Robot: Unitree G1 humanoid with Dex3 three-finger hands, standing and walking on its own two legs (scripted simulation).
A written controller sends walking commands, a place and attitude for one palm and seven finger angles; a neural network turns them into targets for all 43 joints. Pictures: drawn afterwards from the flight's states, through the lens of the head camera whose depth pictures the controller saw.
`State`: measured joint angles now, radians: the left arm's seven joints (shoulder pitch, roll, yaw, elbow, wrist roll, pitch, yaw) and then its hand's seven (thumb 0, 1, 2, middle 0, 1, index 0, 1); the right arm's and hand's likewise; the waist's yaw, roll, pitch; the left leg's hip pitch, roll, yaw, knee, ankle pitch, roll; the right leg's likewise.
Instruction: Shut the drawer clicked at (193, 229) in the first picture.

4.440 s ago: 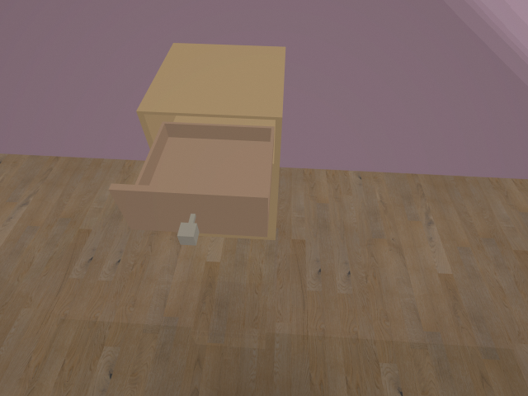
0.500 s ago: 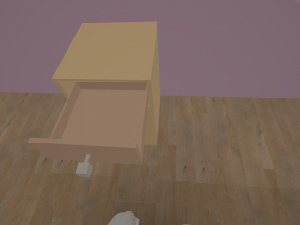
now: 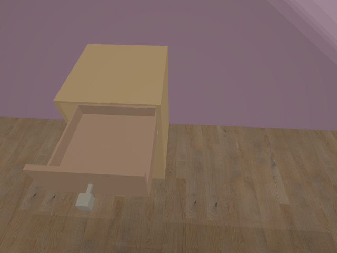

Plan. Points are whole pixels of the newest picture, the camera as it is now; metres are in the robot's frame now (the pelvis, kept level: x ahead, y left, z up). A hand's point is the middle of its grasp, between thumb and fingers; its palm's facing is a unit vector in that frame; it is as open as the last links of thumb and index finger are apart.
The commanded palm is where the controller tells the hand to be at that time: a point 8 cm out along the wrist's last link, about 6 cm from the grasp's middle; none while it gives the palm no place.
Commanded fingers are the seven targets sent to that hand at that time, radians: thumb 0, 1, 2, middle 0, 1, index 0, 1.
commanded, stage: look again from close up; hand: left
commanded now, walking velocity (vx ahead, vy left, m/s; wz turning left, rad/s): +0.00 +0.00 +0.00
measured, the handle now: (87, 195) +0.31 +0.30 -0.20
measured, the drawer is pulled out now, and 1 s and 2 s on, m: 0.30 0.30 0.30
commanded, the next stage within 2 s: raise the hand and make a fist in 0.50 s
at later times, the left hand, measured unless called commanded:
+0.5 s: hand out of the picture -0.04 +0.22 -0.17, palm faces +0.01 -0.98 -0.18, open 7.3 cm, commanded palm none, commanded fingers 0.00 0.90 0.90 -0.20 -0.30 -0.20 -0.30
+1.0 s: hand (99, 250) +0.14 +0.18 -0.07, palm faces -0.05 -1.00 +0.03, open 6.0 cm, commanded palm +0.08 +0.27 -0.08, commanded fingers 0.00 0.90 0.90 -0.62 -0.75 -0.62 -0.75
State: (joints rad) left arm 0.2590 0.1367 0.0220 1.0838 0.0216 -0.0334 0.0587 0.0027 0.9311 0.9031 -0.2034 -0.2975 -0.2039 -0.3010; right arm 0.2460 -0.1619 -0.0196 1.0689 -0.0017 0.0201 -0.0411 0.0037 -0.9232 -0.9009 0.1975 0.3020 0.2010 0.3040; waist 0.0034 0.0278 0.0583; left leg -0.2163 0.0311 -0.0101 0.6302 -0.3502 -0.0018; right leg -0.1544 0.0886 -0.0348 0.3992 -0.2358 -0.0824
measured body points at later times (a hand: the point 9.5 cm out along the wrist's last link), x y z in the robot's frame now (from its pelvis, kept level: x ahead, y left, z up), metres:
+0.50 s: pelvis -0.02 +0.05 +0.00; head -0.01 +0.05 +0.45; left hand -0.04 +0.27 -0.16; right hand -0.04 -0.16 -0.16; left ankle -0.02 +0.14 -0.74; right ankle -0.02 -0.06 -0.74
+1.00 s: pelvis -0.03 +0.03 -0.09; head +0.02 +0.06 +0.35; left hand +0.14 +0.23 -0.07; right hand +0.23 -0.21 -0.11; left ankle -0.02 +0.14 -0.74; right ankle -0.02 -0.06 -0.74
